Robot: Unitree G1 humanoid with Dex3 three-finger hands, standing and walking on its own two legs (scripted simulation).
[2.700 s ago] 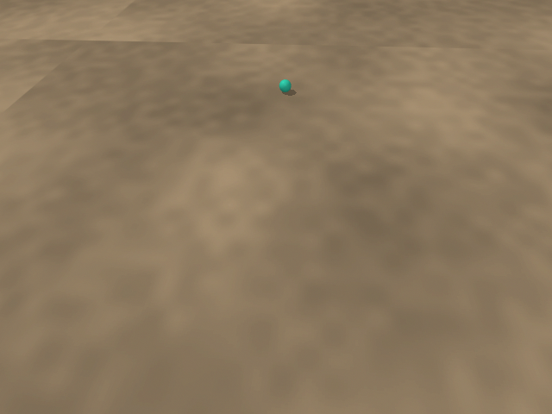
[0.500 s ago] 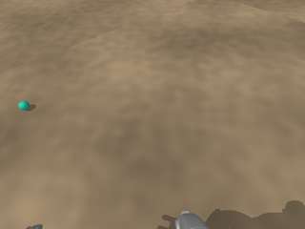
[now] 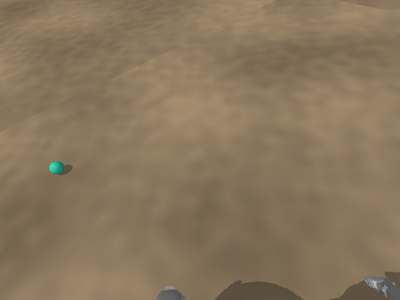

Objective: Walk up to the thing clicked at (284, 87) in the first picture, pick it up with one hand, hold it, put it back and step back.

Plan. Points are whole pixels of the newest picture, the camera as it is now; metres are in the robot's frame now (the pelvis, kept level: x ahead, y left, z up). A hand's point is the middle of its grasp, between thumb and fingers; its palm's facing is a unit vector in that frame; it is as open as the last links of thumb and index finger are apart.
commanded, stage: walk up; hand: left
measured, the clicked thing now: (56, 167) +1.04 +1.06 -0.71
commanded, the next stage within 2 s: none
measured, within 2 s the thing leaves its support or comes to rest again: neither
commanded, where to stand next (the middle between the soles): +0.63 +1.05 m, yaw -27 degrees
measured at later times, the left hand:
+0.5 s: hand (47, 242) +0.30 +0.44 -0.11, palm faces -0.14 -0.81 -0.57, open 7.4 cm
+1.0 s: hand out of the picture +0.40 +0.67 -0.14, palm faces -0.24 -0.78 -0.57, open 7.4 cm
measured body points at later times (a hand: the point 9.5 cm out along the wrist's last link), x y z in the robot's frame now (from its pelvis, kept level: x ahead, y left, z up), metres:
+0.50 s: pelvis +0.16 +0.16 -0.01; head +0.17 +0.11 +0.43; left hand +0.30 +0.48 -0.08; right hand +0.18 -0.16 -0.16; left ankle +0.12 +0.24 -0.69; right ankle +0.23 +0.07 -0.72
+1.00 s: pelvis +0.28 +0.36 -0.01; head +0.32 +0.35 +0.44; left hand +0.42 +0.71 -0.10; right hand +0.27 +0.01 -0.11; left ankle +0.30 +0.47 -0.72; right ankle +0.25 +0.19 -0.65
